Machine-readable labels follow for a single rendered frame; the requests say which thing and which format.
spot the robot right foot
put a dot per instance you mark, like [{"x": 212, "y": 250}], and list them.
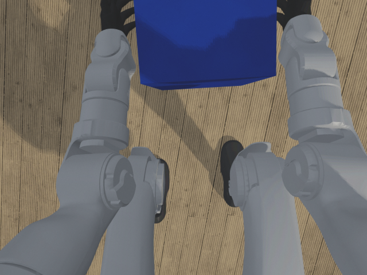
[{"x": 229, "y": 151}]

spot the robot right forearm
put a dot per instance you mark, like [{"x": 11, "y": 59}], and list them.
[{"x": 313, "y": 86}]

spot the robot left shin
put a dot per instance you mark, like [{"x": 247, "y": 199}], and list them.
[{"x": 144, "y": 151}]

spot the carton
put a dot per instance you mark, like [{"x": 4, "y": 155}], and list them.
[{"x": 186, "y": 44}]

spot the right robot hand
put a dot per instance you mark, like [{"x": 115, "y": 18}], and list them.
[{"x": 291, "y": 9}]

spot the left robot upper arm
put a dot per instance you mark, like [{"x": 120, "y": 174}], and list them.
[{"x": 91, "y": 188}]

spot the right robot upper arm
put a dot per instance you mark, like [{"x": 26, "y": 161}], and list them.
[{"x": 330, "y": 179}]

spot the robot left forearm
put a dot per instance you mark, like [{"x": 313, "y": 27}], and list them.
[{"x": 103, "y": 119}]

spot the left robot hand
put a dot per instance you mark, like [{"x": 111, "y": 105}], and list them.
[{"x": 112, "y": 17}]

